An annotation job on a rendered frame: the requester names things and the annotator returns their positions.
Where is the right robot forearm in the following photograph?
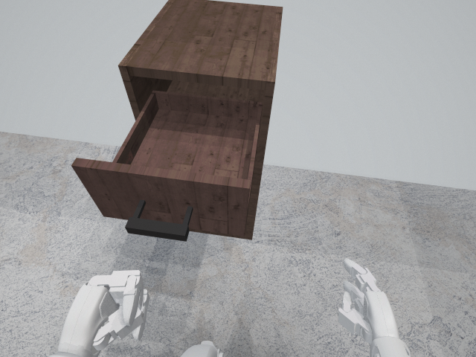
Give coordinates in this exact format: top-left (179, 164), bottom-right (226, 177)
top-left (370, 336), bottom-right (411, 357)

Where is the handle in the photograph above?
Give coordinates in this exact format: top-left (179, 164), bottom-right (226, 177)
top-left (125, 200), bottom-right (193, 242)

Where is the cabinet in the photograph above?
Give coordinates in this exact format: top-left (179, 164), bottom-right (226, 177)
top-left (118, 0), bottom-right (283, 240)

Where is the robot right hand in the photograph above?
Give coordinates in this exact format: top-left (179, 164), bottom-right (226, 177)
top-left (338, 258), bottom-right (400, 346)

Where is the drawer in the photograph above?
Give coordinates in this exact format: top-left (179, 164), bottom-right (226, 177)
top-left (71, 90), bottom-right (263, 236)

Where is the robot left hand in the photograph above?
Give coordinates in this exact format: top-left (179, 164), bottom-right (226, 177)
top-left (57, 270), bottom-right (150, 357)

